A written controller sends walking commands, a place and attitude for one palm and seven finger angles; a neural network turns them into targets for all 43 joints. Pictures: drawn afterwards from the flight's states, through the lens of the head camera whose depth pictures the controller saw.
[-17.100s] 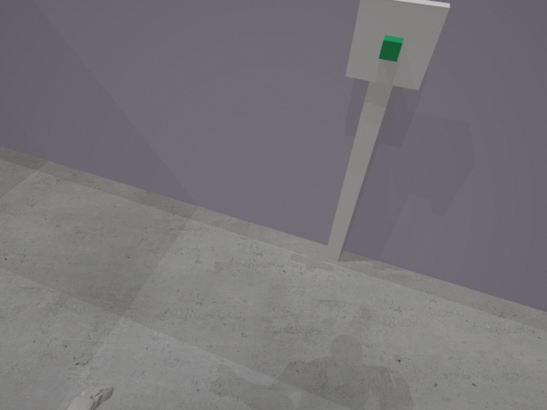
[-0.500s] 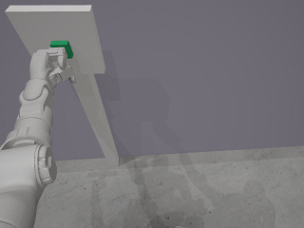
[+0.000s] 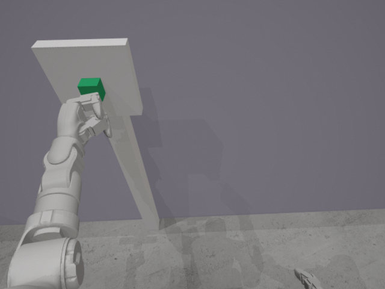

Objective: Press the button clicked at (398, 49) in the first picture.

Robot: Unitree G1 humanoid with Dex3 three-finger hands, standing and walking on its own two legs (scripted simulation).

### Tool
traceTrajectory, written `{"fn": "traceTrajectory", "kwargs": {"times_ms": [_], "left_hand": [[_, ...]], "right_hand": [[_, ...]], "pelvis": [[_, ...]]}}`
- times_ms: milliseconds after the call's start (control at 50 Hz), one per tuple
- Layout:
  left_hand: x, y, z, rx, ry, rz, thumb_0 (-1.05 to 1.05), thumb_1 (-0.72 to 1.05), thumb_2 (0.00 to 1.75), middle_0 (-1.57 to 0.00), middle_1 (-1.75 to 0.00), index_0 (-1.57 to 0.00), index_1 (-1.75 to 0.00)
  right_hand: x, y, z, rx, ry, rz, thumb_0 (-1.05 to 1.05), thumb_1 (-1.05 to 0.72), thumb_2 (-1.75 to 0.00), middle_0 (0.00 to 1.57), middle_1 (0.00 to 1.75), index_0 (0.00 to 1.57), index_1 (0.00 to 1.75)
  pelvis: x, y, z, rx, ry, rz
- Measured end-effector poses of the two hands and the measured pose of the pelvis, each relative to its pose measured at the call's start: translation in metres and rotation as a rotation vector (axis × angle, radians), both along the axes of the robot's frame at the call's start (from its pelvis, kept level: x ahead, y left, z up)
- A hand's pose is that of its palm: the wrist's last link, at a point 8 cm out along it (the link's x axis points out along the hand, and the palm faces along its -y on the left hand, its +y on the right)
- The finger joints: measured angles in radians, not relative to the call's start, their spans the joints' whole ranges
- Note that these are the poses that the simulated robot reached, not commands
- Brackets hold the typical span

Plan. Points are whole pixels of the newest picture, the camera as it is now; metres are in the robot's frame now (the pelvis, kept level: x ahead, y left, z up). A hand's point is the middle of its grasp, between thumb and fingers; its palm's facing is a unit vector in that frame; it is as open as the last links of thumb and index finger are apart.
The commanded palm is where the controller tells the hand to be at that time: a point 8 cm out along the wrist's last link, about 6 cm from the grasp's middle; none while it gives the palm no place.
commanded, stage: pull the fist back off the button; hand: left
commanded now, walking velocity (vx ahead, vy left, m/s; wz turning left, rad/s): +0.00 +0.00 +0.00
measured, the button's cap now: (92, 89) +0.49 +0.23 +0.17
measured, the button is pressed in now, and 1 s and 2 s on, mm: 0 0 0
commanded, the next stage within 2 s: draw the hand back to the body in 0.44 s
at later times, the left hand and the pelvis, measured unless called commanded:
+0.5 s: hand (90, 146) +0.34 +0.20 +0.15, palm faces +0.07 -1.00 -0.01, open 3.1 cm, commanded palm +0.32 +0.25 +0.15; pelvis +0.00 -0.01 +0.00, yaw +2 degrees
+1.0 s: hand (67, 177) +0.27 +0.21 +0.16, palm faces +0.10 -0.99 -0.03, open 3.1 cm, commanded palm +0.23 +0.26 +0.16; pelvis -0.01 -0.01 +0.01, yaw +2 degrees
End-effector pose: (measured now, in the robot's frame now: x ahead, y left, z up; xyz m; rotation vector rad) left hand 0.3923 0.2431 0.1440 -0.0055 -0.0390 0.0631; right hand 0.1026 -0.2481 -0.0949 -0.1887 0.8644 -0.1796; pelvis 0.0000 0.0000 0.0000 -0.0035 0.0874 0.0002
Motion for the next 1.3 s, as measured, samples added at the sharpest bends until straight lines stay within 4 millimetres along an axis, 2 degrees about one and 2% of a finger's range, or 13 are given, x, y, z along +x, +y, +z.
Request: {"fn": "traceTrajectory", "kwargs": {"times_ms": [240, 400, 520, 600, 680, 840, 1060, 1160, 1300], "left_hand": [[-0.052, 0.016, 0.000, 0.015, 0.006, 0.029, 0.02, 0.90, 0.90, -1.30, -1.50, -1.31, -1.50], [-0.073, 0.013, 0.003, 0.013, 0.013, 0.017, 0.02, 0.90, 0.90, -1.30, -1.50, -1.31, -1.50], [-0.075, 0.005, 0.007, 0.016, 0.013, 0.006, 0.02, 0.90, 0.90, -1.30, -1.50, -1.31, -1.50], [-0.073, 0.003, 0.008, 0.009, 0.016, 0.007, 0.02, 0.90, 0.90, -1.30, -1.50, -1.31, -1.50], [-0.079, 0.007, 0.010, 0.021, 0.014, 0.017, 0.02, 0.90, 0.90, -1.30, -1.50, -1.30, -1.50], [-0.116, 0.013, 0.015, 0.030, -0.017, 0.020, 0.02, 0.90, 0.90, -1.30, -1.50, -1.30, -1.50], [-0.162, 0.018, 0.023, 0.044, -0.031, 0.038, 0.02, 0.90, 0.90, -1.30, -1.50, -1.31, -1.50], [-0.184, 0.020, 0.029, 0.214, -0.082, 0.183, 0.02, 0.90, 0.90, -1.30, -1.50, -1.31, -1.50], [-0.210, 0.024, 0.024, 0.294, -0.090, 0.280, 0.02, 0.90, 0.90, -1.31, -1.49, -1.31, -1.50]], "right_hand": [[0.062, 0.007, 0.018, 0.004, -0.119, 0.075, 0.01, -0.90, -0.90, 0.20, 0.29, 0.20, 0.30], [0.083, 0.016, 0.027, 0.004, -0.185, 0.110, 0.01, -0.90, -0.90, 0.20, 0.29, 0.20, 0.30], [0.081, 0.021, 0.027, 0.009, -0.193, 0.120, 0.01, -0.90, -0.90, 0.20, 0.29, 0.20, 0.30], [0.070, 0.020, 0.024, 0.012, -0.175, 0.109, 0.01, -0.90, -0.90, 0.20, 0.29, 0.21, 0.30], [0.057, 0.017, 0.022, 0.018, -0.162, 0.088, 0.01, -0.90, -0.90, 0.20, 0.29, 0.21, 0.30], [0.046, 0.012, 0.021, 0.015, -0.165, 0.080, 0.01, -0.90, -0.90, 0.20, 0.29, 0.20, 0.30], [0.068, 0.023, 0.041, 0.011, -0.287, 0.133, 0.01, -0.90, -0.90, 0.20, 0.29, 0.20, 0.30], [0.074, 0.031, 0.047, 0.001, -0.305, 0.172, 0.01, -0.90, -0.90, 0.20, 0.29, 0.20, 0.30], [0.068, 0.038, 0.037, -0.006, -0.214, 0.196, 0.01, -0.90, -0.90, 0.20, 0.29, 0.21, 0.30]], "pelvis": [[0.011, -0.004, 0.003, 0.002, -0.049, 0.020], [0.008, -0.006, 0.004, 0.004, -0.072, 0.034], [0.002, -0.007, 0.004, 0.004, -0.084, 0.042], [-0.001, -0.007, 0.004, 0.006, -0.085, 0.035], [-0.003, -0.007, 0.005, 0.007, -0.091, 0.023], [-0.005, -0.006, 0.007, 0.008, -0.118, 0.018], [-0.015, -0.007, 0.008, 0.005, -0.150, 0.033], [-0.019, -0.006, 0.012, 0.000, -0.164, 0.031], [-0.017, -0.002, 0.016, 0.000, -0.175, 0.029]]}}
